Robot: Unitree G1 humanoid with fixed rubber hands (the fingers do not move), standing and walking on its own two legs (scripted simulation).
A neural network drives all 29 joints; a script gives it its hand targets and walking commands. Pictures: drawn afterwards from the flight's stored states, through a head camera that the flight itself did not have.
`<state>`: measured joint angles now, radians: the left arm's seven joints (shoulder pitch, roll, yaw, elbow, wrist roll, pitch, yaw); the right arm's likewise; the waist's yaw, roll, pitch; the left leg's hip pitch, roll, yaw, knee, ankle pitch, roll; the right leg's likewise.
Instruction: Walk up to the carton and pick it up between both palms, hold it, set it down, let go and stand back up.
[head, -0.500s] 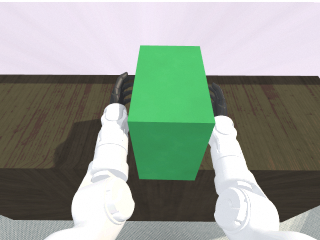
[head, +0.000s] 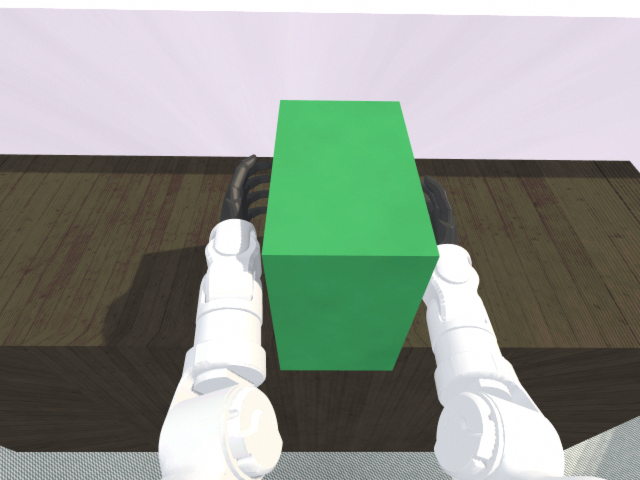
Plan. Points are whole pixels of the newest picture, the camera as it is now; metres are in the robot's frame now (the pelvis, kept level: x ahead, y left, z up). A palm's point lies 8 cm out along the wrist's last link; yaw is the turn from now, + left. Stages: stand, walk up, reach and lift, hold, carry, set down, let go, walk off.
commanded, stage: reach and lift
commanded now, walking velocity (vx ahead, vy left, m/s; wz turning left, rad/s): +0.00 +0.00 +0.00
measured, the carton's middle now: (338, 239) +0.43 -0.01 +0.06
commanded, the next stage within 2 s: none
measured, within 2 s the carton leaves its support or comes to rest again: leaves its support in 1.40 s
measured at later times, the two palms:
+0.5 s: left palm (237, 220) +0.42 +0.12 +0.12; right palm (438, 239) +0.39 -0.14 +0.10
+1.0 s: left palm (235, 223) +0.41 +0.12 +0.12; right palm (436, 241) +0.39 -0.13 +0.09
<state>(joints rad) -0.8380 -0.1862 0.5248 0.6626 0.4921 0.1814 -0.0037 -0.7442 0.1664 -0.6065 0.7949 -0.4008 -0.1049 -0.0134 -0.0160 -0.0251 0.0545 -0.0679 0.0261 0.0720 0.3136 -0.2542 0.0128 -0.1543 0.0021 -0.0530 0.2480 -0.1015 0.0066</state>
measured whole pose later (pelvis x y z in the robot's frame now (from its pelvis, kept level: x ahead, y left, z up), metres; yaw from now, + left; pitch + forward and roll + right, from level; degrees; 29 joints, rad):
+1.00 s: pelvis +0.00 +0.00 +0.00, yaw +1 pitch +0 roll -1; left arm -0.81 -0.18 0.49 0.67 0.45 0.18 0.02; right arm -0.72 0.14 -0.53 0.83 -0.34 -0.13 -0.06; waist -0.02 -0.02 0.05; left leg -0.07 0.03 0.05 0.32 -0.25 0.01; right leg -0.14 0.00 -0.08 0.24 -0.10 0.00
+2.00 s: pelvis -0.04 -0.01 +0.00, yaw +3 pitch -9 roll -1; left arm -0.85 -0.11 0.41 0.52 0.42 0.49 0.01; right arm -0.76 0.11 -0.32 0.81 -0.12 0.05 -0.14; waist -0.07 -0.05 0.10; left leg 0.04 0.02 0.02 0.33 -0.21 0.00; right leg -0.02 -0.01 -0.11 0.25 -0.07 -0.01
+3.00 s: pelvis -0.05 -0.03 +0.00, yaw +5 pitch -13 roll -1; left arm -1.05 -0.02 0.46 0.44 0.48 0.84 -0.07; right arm -0.95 0.02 -0.10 0.73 0.15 0.38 -0.25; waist -0.11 -0.03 0.05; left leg 0.10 0.03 -0.01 0.34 -0.21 -0.01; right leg 0.05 0.00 -0.14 0.25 -0.08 -0.02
